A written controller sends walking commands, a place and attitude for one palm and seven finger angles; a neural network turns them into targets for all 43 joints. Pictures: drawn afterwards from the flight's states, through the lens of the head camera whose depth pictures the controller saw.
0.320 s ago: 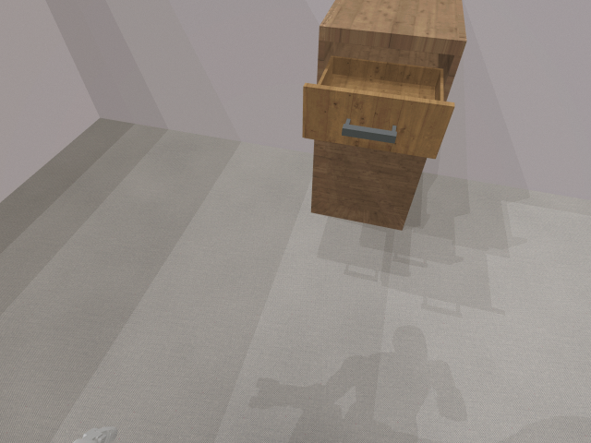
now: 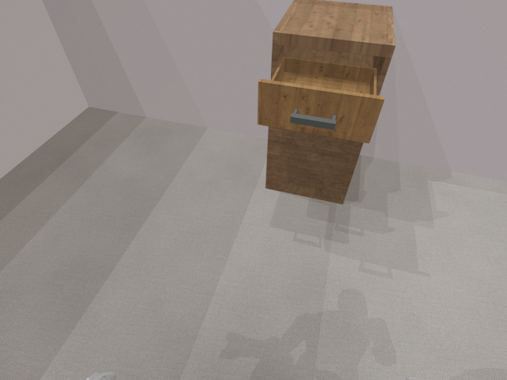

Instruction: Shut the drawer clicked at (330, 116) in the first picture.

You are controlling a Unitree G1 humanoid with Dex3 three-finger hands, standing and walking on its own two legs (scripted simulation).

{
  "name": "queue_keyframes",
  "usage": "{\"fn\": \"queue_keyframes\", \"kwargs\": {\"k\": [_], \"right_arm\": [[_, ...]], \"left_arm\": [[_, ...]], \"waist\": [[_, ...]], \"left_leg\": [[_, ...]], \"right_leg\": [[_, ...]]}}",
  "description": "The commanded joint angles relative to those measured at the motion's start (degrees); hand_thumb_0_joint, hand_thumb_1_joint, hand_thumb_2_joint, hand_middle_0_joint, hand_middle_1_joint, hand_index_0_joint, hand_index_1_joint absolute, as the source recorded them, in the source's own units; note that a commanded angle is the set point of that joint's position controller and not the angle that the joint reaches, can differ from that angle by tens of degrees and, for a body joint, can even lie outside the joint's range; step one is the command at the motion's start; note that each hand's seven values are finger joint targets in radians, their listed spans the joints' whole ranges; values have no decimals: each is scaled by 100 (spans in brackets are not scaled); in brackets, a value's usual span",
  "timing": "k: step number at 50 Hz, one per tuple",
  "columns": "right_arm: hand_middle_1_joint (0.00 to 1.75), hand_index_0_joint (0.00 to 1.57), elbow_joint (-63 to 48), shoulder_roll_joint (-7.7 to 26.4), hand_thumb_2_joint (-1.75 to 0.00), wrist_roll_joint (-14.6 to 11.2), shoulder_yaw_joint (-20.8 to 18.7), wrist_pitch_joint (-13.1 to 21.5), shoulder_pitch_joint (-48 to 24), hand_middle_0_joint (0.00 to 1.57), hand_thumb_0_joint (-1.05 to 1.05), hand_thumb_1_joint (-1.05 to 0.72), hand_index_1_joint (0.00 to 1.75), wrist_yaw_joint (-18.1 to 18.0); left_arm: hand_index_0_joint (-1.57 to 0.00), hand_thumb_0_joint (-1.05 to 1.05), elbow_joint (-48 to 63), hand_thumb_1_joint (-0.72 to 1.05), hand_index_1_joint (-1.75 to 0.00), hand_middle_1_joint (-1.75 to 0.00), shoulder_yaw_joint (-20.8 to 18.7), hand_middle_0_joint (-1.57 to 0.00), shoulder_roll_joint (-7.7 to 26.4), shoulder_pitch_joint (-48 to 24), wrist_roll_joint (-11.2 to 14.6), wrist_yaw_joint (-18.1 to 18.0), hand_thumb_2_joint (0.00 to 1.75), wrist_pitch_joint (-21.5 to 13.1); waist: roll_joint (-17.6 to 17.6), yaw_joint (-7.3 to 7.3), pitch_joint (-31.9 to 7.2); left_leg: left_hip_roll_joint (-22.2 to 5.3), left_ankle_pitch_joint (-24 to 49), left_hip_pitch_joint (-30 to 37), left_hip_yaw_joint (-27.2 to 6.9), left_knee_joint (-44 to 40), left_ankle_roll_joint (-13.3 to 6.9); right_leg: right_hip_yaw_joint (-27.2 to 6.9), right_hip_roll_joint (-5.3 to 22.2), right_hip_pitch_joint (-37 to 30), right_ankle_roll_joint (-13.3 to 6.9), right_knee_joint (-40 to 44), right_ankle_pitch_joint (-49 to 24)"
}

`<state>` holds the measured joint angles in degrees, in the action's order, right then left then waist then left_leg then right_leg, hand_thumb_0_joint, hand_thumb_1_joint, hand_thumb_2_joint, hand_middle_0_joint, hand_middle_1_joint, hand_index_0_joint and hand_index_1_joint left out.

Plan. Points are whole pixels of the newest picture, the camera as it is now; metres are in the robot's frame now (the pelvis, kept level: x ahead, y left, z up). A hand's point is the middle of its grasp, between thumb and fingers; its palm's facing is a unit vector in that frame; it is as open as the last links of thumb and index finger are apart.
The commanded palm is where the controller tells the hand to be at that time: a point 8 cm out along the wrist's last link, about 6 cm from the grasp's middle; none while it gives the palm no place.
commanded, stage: stand and wait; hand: left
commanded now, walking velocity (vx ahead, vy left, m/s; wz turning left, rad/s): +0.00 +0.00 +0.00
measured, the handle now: (313, 118) +0.88 -0.13 -0.07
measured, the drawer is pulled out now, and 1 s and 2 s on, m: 0.29 0.29 0.29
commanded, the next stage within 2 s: look at it before walking up in 0.50 s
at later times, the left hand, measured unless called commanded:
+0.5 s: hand out of the picture +0.06 +0.24 -0.15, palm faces -0.01 -0.94 -0.33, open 7.4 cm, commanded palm none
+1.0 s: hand out of the picture +0.06 +0.24 -0.15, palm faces -0.01 -0.95 -0.32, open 7.4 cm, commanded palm none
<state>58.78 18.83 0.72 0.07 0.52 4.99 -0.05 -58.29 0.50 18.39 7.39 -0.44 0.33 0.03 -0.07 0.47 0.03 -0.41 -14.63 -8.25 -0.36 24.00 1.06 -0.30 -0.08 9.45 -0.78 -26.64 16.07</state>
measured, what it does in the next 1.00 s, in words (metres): stands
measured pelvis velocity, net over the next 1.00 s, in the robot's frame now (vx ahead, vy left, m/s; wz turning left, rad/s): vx -0.01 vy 0.00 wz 0.00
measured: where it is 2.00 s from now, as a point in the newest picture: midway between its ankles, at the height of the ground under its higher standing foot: outside the picture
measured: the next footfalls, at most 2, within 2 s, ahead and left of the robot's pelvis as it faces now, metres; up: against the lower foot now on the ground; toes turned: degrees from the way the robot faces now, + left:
none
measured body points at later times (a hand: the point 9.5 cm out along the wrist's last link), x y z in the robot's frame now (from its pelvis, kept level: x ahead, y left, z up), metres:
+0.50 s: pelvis -0.01 -0.01 +0.00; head -0.01 -0.01 +0.45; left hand +0.06 +0.29 -0.13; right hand +0.05 -0.30 -0.13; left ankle -0.02 +0.13 -0.74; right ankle -0.02 -0.11 -0.74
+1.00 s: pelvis -0.01 +0.00 +0.01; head -0.01 +0.00 +0.45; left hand +0.06 +0.29 -0.13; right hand +0.06 -0.29 -0.13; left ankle -0.02 +0.13 -0.74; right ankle -0.02 -0.11 -0.74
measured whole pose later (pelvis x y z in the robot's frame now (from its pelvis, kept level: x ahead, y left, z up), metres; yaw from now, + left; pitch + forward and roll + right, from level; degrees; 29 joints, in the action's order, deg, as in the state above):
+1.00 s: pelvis -0.01 +0.00 +0.01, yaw +0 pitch -1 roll +0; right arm 64.1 18.6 0.3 0.2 0.7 7.8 -0.1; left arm -62.6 0.0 18.9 8.6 -0.4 0.3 -0.2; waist 0.6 0.2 0.8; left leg -0.9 -11.5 -7.4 -0.3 20.2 1.2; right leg -0.3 -0.6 8.2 -0.8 -21.9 12.3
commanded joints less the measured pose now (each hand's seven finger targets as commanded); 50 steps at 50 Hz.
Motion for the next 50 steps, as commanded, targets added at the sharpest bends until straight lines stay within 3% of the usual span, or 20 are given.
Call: {"fn": "queue_keyframes", "kwargs": {"k": [1, 24, 30, 50], "right_arm": [[30, 20, -314, 1124, -90, 13, -251, 158, -211, 20, 0, -90, 30, -112], [30, 20, 143, 1101, -90, -15, -193, 161, 94, 20, 0, -90, 30, -109], [30, 20, 164, 1103, -90, -9, -197, 157, 91, 20, 0, -90, 30, -99], [30, 20, 187, 1090, -90, -29, -194, 175, 62, 20, 0, -90, 30, -105]], "left_arm": [[-20, 0, 336, 90, -30, -30, -302, -20, 1299, -220, -18, -107, 90, -154], [-20, 0, -35, 90, -30, -30, -285, -20, 1272, -134, 0, -101, 90, -171], [-20, 0, -29, 90, -30, -30, -279, -20, 1245, -161, -10, -96, 90, -164], [-20, 0, -73, 90, -30, -30, -263, -20, 1197, -57, -18, -96, 90, -161]], "waist": [[44, -42, -282], [76, -36, -177], [48, -41, -84], [-21, -26, -65]], "left_leg": [[-556, 1247, 78, -359, -300, -244], [-625, 1058, 32, -432, -551, -191], [-615, 848, -6, -446, -611, -184], [-642, 1025, 74, -491, -690, -203]], "right_leg": [[-601, 700, -75, -173, 505, -1575], [-631, 694, -176, -166, 783, -1257], [-671, 679, -45, -146, 879, -866], [-602, 674, -83, -96, 893, -1050]]}}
